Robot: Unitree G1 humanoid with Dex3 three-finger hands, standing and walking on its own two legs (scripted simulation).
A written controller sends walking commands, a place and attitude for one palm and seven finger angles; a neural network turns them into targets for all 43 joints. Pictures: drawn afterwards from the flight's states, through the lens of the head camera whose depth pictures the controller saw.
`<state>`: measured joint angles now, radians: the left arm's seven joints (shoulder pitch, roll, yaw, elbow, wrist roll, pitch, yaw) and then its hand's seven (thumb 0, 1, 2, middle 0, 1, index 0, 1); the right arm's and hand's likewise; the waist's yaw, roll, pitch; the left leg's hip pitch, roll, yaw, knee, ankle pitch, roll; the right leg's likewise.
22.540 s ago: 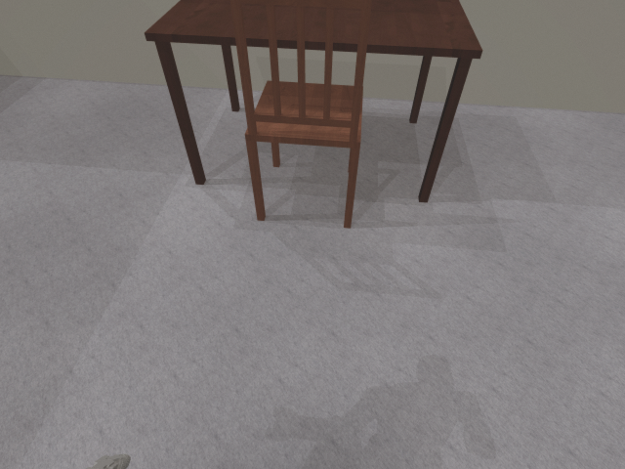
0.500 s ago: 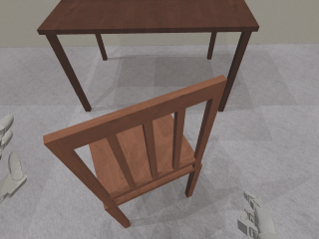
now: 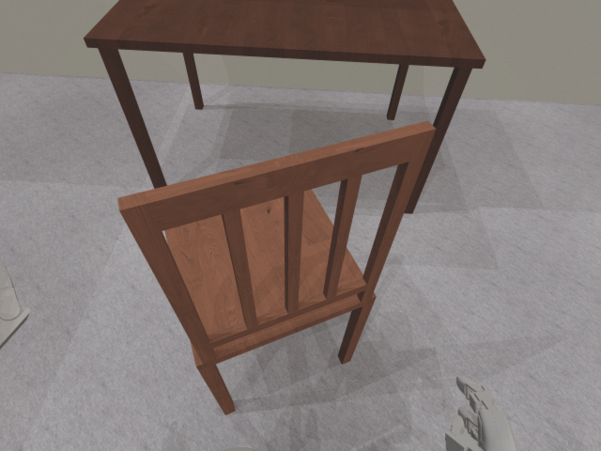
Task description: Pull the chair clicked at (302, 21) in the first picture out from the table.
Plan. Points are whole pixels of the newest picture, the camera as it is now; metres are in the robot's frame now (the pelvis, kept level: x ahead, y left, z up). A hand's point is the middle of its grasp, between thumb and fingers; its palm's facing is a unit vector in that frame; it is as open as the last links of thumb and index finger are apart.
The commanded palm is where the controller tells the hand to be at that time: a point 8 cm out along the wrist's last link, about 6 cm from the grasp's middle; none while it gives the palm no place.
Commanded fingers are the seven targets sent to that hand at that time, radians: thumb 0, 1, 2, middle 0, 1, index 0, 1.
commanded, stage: step back with the hand held close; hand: left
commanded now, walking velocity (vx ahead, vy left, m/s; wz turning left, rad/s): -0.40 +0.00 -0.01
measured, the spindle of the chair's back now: (292, 261) +0.41 +0.04 -0.04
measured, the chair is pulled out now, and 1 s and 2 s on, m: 0.58 0.58 0.58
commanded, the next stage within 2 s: stop stepping back and stand still in 0.78 s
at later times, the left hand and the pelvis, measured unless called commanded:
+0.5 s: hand (6, 340) +0.18 +0.26 +0.18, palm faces +0.44 -0.73 -0.52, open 7.4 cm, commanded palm +0.11 +0.29 +0.19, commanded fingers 0.00 0.90 0.90 -0.20 -0.30 -0.20 -0.30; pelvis -0.03 -0.01 -0.01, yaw +0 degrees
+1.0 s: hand out of the picture +0.09 +0.23 +0.18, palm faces +0.37 -0.79 -0.50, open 7.4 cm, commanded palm +0.03 +0.27 +0.19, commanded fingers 0.00 0.90 0.90 -0.20 -0.30 -0.20 -0.30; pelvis -0.11 -0.02 +0.00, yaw -1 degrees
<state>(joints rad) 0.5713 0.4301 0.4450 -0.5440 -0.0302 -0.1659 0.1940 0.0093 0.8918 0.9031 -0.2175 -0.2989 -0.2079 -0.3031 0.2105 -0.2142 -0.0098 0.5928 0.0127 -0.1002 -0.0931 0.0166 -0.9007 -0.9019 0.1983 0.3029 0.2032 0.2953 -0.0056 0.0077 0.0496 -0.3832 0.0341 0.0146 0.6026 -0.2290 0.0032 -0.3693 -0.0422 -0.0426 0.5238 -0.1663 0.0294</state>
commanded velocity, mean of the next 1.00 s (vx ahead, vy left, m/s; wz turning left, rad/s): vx -0.31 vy -0.01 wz -0.02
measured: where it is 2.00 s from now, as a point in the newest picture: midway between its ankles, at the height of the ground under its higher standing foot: outside the picture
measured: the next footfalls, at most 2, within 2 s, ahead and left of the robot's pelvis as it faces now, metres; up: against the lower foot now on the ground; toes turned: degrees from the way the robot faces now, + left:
right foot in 0.44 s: +0.02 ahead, -0.15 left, +0.00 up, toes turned -1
left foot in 0.82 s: -0.07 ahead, +0.08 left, +0.00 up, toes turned -3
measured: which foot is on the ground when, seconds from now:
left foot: down 0.00-0.62, up 0.64-0.80, down 0.82-1.00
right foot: down 0.00-0.34, up 0.36-0.42, down 0.44-0.82, up 0.84-1.00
